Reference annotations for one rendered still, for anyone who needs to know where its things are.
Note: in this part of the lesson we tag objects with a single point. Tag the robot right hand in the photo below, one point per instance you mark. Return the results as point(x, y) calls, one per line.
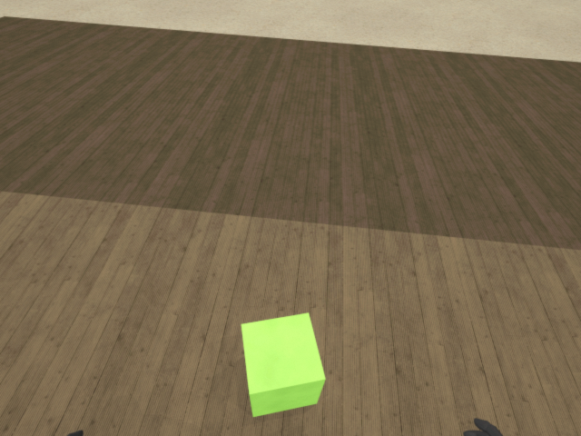
point(486, 428)

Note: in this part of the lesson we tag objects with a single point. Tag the carton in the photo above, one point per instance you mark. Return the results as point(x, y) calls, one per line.
point(283, 365)

